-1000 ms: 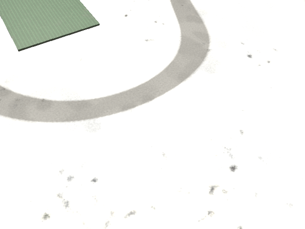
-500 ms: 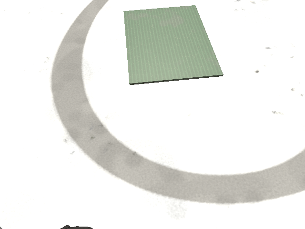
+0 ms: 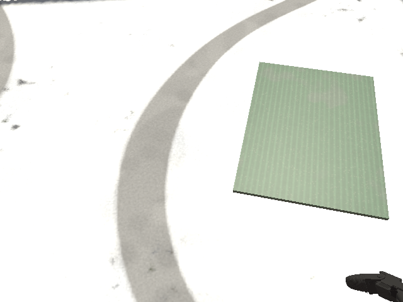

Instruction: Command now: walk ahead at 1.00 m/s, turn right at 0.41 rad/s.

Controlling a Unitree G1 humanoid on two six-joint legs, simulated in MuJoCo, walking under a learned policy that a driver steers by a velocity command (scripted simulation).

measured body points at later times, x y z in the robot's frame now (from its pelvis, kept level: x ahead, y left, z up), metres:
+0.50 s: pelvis +0.43 -0.03 -0.03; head +0.46 -0.05 +0.42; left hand +0.77 +0.10 -0.07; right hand +0.27 -0.29 -0.15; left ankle +0.27 +0.15 -0.74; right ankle +0.59 -0.18 -0.69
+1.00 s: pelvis +0.78 -0.21 -0.02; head +0.80 -0.23 +0.43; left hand +1.03 -0.04 -0.13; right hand +0.79 -0.52 -0.11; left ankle +0.97 -0.25 -0.73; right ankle +0.64 -0.17 -0.72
